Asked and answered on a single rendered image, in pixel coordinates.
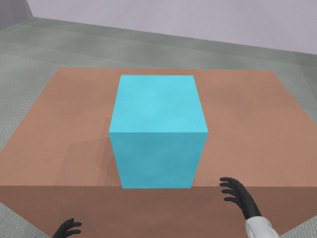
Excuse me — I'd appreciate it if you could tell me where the right robot hand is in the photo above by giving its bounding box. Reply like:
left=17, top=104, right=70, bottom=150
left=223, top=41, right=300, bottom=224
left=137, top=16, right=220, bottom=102
left=219, top=177, right=262, bottom=220

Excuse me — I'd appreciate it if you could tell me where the carton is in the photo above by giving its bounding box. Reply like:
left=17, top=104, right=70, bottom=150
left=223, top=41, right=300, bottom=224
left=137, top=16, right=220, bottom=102
left=109, top=74, right=209, bottom=189

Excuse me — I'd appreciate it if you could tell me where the left robot hand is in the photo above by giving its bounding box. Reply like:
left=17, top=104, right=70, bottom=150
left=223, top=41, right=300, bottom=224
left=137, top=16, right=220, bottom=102
left=53, top=218, right=82, bottom=238

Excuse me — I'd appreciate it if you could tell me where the robot right forearm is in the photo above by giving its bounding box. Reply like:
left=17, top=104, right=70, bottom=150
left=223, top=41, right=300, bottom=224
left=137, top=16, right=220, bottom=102
left=245, top=216, right=280, bottom=238

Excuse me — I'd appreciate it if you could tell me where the pedestal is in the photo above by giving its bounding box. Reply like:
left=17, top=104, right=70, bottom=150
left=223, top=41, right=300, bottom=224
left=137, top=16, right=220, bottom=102
left=0, top=67, right=317, bottom=238

